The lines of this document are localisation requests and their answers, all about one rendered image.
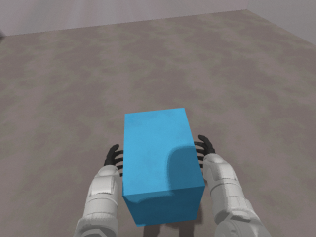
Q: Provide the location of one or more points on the right robot upper arm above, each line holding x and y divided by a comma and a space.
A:
235, 228

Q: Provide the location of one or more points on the right robot hand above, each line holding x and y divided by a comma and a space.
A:
207, 148

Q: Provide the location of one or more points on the right robot forearm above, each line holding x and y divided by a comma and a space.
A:
228, 199

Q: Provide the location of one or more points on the left robot forearm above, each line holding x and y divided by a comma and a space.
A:
100, 211

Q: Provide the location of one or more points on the carton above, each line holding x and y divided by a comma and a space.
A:
162, 181

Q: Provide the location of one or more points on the left robot hand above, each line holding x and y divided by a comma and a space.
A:
110, 158

